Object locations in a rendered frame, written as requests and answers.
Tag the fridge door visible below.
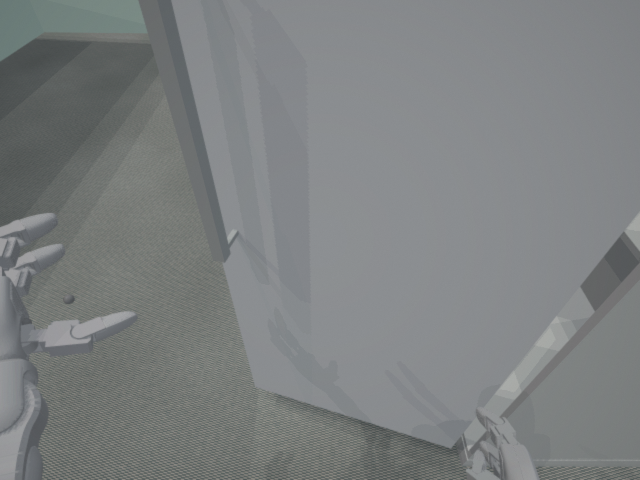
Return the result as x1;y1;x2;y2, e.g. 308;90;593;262
171;0;640;448

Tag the left robot hand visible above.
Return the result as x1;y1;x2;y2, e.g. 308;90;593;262
0;213;138;361

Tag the robot left forearm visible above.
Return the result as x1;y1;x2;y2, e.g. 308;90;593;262
0;359;49;480

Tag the handle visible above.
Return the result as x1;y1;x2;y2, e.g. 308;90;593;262
138;0;239;263

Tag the right robot hand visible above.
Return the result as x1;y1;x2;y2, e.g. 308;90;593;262
466;407;540;480

